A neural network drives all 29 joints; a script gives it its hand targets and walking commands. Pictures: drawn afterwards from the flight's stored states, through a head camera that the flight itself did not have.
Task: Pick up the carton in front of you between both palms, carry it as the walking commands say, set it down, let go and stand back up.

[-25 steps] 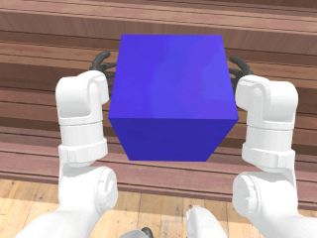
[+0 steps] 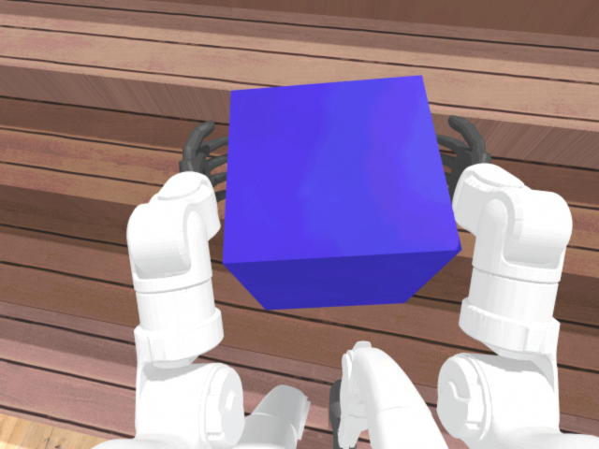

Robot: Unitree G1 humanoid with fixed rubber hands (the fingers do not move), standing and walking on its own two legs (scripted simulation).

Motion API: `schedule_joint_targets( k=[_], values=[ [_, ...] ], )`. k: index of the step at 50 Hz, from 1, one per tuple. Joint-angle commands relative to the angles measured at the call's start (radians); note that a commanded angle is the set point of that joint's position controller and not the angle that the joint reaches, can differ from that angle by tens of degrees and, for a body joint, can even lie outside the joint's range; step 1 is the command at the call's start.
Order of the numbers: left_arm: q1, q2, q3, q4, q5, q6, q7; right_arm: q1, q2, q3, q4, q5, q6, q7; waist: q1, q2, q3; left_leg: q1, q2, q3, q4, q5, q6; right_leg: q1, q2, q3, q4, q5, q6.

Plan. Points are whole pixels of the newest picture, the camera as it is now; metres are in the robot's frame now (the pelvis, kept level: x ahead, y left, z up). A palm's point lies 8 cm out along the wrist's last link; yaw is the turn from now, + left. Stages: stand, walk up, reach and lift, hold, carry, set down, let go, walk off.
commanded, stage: carry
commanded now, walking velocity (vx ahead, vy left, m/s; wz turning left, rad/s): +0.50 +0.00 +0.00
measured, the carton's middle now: (330, 212) +0.39 +0.00 +0.00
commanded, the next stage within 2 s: none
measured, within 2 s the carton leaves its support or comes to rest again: neither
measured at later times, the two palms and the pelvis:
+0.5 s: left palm out of the picture +0.83 -0.06 +0.43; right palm out of the picture +0.74 -0.35 +0.43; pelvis +0.42 -0.10 +0.24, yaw -2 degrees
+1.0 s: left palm out of the picture +1.10 -0.06 +0.57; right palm out of the picture +1.12 -0.36 +0.56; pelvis +0.72 -0.23 +0.38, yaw -1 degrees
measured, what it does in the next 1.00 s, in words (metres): climbs: left foot 0.14 m higher, then right foot 0.13 m higher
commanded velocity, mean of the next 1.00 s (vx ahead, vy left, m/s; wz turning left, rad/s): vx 0.45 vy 0.00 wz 0.00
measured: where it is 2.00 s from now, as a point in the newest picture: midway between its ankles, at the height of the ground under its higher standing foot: outside the picture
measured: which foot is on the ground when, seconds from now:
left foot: up 0.00-0.22, down 0.24-0.60, up 0.62-1.00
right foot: down 0.00-0.22, up 0.24-0.54, down 0.56-1.00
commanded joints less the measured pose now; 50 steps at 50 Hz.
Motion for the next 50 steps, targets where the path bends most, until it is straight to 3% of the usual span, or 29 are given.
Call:
schedule_joint_targets(
  k=[1, 3, 5, 7, 8, 10, 11, 12, 13, 14, 15, 16, 18, 20, 23, 25, 27, 29, 30, 31, 32, 33, 35, 37, 42, 44, 46, 48, 50],
  values=[
    [-0.72, -0.997, -0.787, -0.246, -0.488, -0.011, -0.186, -0.724, 0.998, 0.75, -0.212, 0.317, -0.039, 0.212, 0.14, -0.169, -1.001, -0.421, -0.009, 0.069, 0.252, -0.055, 0.03, 1.162, -0.31, 0.662, -0.594, 1.042, -0.19],
    [-0.668, -1.047, -0.862, -0.201, -0.558, -0.018, -0.217, -0.608, 0.974, 0.748, -0.161, 0.234, -0.069, 0.195, 0.166, -0.133, -0.923, -0.64, 0.019, 0.17, 0.25, -0.208, 0.063, 1.356, -0.283, 0.535, -0.613, 1.259, -0.093],
    [-0.668, -1.069, -0.904, -0.155, -0.611, -0.033, -0.262, -0.495, 0.932, 0.711, -0.081, 0.137, -0.105, 0.183, 0.178, -0.015, -0.802, -0.721, 0.04, 0.321, -0.028, -0.317, 0.075, 1.315, -0.244, 0.429, -0.682, 1.489, -0.023],
    [-0.694, -1.076, -0.92, -0.071, -0.643, -0.059, -0.3, -0.453, 0.881, 0.652, -0.003, 0.059, -0.139, 0.173, 0.166, -0.111, -0.743, -0.795, 0.032, 0.432, -0.094, -0.319, 0.119, 1.303, -0.225, 0.383, -0.726, 1.771, 0.029],
    [-0.688, -1.076, -0.922, -0.016, -0.659, -0.076, -0.312, -0.433, 0.851, 0.628, 0.025, 0.031, -0.15, 0.171, 0.143, -0.161, -0.765, -0.736, 0.044, 0.433, -0.249, -0.301, 0.124, 1.259, -0.225, 0.375, -0.752, 1.765, 0.018],
    [-0.687, -1.07, -0.894, 0.031, -0.673, -0.105, -0.327, -0.409, 0.809, 0.595, 0.055, -0.009, -0.177, 0.162, 0.038, -0.049, -0.807, 0.016, -0.045, 0.513, -0.865, 0.032, 0.107, 0.735, -0.19, 0.196, -0.779, 1.906, 0.032],
    [-0.683, -1.045, -0.892, 0.03, -0.669, -0.113, -0.33, -0.377, 0.804, 0.597, 0.061, -0.008, -0.185, 0.159, -0.087, -0.118, -0.899, 0.434, -0.052, 0.445, -0.955, 0.283, 0.13, 0.539, -0.245, 0.197, -0.615, 1.979, 0.079],
    [-0.76, -1.011, -0.879, 0.026, -0.657, -0.116, -0.34, -0.361, 0.798, 0.605, 0.055, -0.002, -0.202, 0.159, -0.298, 0.066, -0.981, 0.747, 0.111, 0.248, -1.207, 0.657, 0.24, 0.35, -0.163, 0.118, 0.032, 1.329, 0.153],
    [-0.753, -1.054, -0.861, 0.077, -0.643, -0.1, -0.341, -0.309, 0.809, 0.593, 0.123, 0.011, -0.209, 0.163, -0.279, 0.239, -1.078, 0.913, 0.364, -0.187, -1.163, 1.054, 0.469, 0.072, 0.039, 0.174, 0.702, 0.181, 0.196],
    [-0.709, -1.036, -0.826, 0.126, -0.638, -0.084, -0.34, -0.309, 0.825, 0.626, 0.107, 0.04, -0.194, 0.171, -0.321, 0.189, -1.007, 1.033, 0.4, -0.337, -1.12, 1.309, 0.512, -0.147, 0.09, 0.3, 0.943, 0.067, 0.127],
    [-0.64, -1.004, -0.771, 0.143, -0.583, -0.073, -0.33, -0.356, 0.889, 0.711, 0.102, 0.116, -0.159, 0.186, -0.249, -0.027, -0.978, 1.073, 0.451, -0.398, -1.133, 1.083, 0.476, -0.35, 0.047, 0.363, 1.042, 0.071, 0.079],
    [-0.588, -0.932, -0.699, 0.144, -0.503, -0.049, -0.314, -0.479, 0.974, 0.801, 0.06, 0.223, -0.13, 0.204, -0.211, -0.194, -0.878, 0.997, 0.409, -0.401, -1.208, 0.766, 0.393, -0.406, 0.019, 0.315, 0.976, 0.093, 0.02],
    [-0.486, -0.807, -0.576, 0.18, -0.356, -0.016, -0.266, -0.739, 1.062, 0.919, -0.042, 0.426, -0.084, 0.241, -0.126, -0.333, -0.698, 0.753, 0.355, -0.264, -1.241, 0.542, 0.3, -0.406, -0.039, 0.196, 0.883, 0.133, 0.004],
    [-0.452, -0.687, -0.451, 0.23, -0.231, -0.006, -0.216, -0.925, 1.078, 0.937, -0.071, 0.57, -0.053, 0.284, -0.104, -0.302, -0.591, 0.505, 0.319, -0.128, -1.295, 0.517, 0.24, -0.324, -0.08, 0.066, 0.676, 0.106, 0.019],
    [-0.56, -0.569, -0.351, 0.293, -0.139, 0.022, -0.148, -1.001, 1.03, 0.813, 0.086, 0.612, -0.027, 0.31, -0.11, 0.016, -0.518, 0.439, 0.314, -0.105, -1.411, 0.488, 0.271, -0.441, -0.165, 0.039, 0.654, 0.034, -0.001],
    [-0.638, -0.512, -0.308, 0.309, -0.113, 0.044, -0.107, -0.99, 1.003, 0.712, 0.196, 0.607, -0.008, 0.314, -0.078, 0.027, -0.498, 0.274, 0.301, 0.032, -1.568, 0.453, 0.253, -0.192, -0.222, 0.019, 0.246, 0.078, -0.009],
    [-0.741, -0.506, -0.314, 0.309, -0.13, 0.068, -0.081, -1.01, 1.014, 0.636, 0.284, 0.594, 0.017, 0.313, -0.028, 0.109, -0.605, 0.055, 0.317, 0.247, -1.523, 1.017, 0.233, 0.349, -0.126, -0.1, 0.01, 0.272, -0.033],
    [-0.866, -0.582, -0.371, 0.285, -0.187, 0.109, -0.08, -1.03, 1.007, 0.563, 0.31, 0.549, 0.057, 0.301, 0.119, 0.206, -0.821, 0.177, 0.301, 0.316, -1.11, 1.472, 0.17, 0.636, -0.073, -0.083, -0.201, 0.351, -0.064],
    [-0.877, -0.632, -0.408, 0.283, -0.235, 0.13, -0.09, -1.057, 1.003, 0.535, 0.306, 0.527, 0.081, 0.292, 0.194, 0.073, -0.928, 0.143, 0.229, 0.275, -0.718, 1.236, 0.09, 0.819, -0.106, 0.083, -0.47, 0.395, -0.095],
    [-0.867, -0.698, -0.435, 0.271, -0.301, 0.148, -0.106, -0.995, 1.019, 0.508, 0.32, 0.481, 0.101, 0.288, 0.119, -0.087, -0.78, -0.113, 0.133, 0.262, -0.412, 0.159, 0.064, 0.883, -0.234, 0.298, -0.675, 0.883, -0.096],
    [-0.84, -0.737, -0.446, 0.268, -0.348, 0.155, -0.123, -0.895, 1.008, 0.449, 0.358, 0.443, 0.114, 0.272, 0.063, -0.325, -1.01, -0.25, 0.026, 0.096, 0.042, 0.055, 0.031, 1.018, -0.48, 0.788, -0.765, 1.257, -0.228],
    [-0.9, -0.811, -0.491, 0.236, -0.408, 0.161, -0.14, -0.899, 0.972, 0.434, 0.342, 0.377, 0.124, 0.255, 0.04, -0.152, -1.004, -0.303, 0.062, 0.047, 0.202, 0.104, 0.04, 0.994, -0.467, 0.784, -0.746, 1.121, -0.212],
    [-1.12, -0.963, -0.541, 0.12, -0.525, 0.164, -0.187, -0.928, 0.95, 0.402, 0.289, 0.283, 0.128, 0.23, -0.007, -0.002, -0.805, -0.431, 0.116, 0.12, 0.159, 0.101, 0.069, 0.834, -0.372, 0.575, -0.737, 0.69, -0.12],
    [-1.227, -1.048, -0.589, 0.065, -0.617, 0.164, -0.227, -0.936, 0.905, 0.402, 0.232, 0.227, 0.12, 0.204, -0.003, -0.007, -0.704, -0.473, 0.134, 0.153, 0.102, 0.115, 0.11, 0.788, -0.333, 0.453, -0.772, 0.538, -0.073],
    [-1.172, -1.055, -0.535, 0.184, -0.646, 0.161, -0.279, -0.787, 0.845, 0.379, 0.333, 0.111, 0.099, 0.159, 0.065, -0.115, -0.729, -0.737, 0.119, 0.327, 0.089, 0.0, 0.142, 1.058, -0.338, 0.324, -0.742, 1.034, -0.008],
    [-1.115, -1.043, -0.499, 0.27, -0.612, 0.148, -0.296, -0.77, 0.848, 0.379, 0.385, 0.086, 0.09, 0.152, 0.084, -0.139, -0.713, -0.933, 0.132, 0.35, 0.194, -0.069, 0.154, 1.183, -0.352, 0.324, -0.745, 1.042, -0.018],
    [-1.077, -1.038, -0.462, 0.336, -0.579, 0.131, -0.31, -0.774, 0.859, 0.383, 0.411, 0.079, 0.077, 0.152, 0.051, -0.126, -0.631, -0.914, 0.149, 0.404, 0.113, -0.073, 0.149, 1.07, -0.314, 0.26, -0.819, 0.932, -0.007],
    [-1.049, -1.037, -0.426, 0.361, -0.554, 0.126, -0.317, -0.802, 0.907, 0.41, 0.419, 0.116, 0.07, 0.16, 0.037, -0.107, -0.548, -0.682, 0.136, 0.494, -0.194, -0.088, 0.145, 0.877, -0.269, 0.134, -0.957, 1.137, -0.006],
    [-1.032, -1.019, -0.418, 0.326, -0.52, 0.124, -0.308, -0.86, 0.993, 0.487, 0.367, 0.195, 0.071, 0.167, -0.017, -0.241, -0.652, -0.253, 0.028, 0.595, -0.491, 0.068, 0.182, 0.712, -0.247, -0.046, -0.851, 1.923, 0.044]
  ],
)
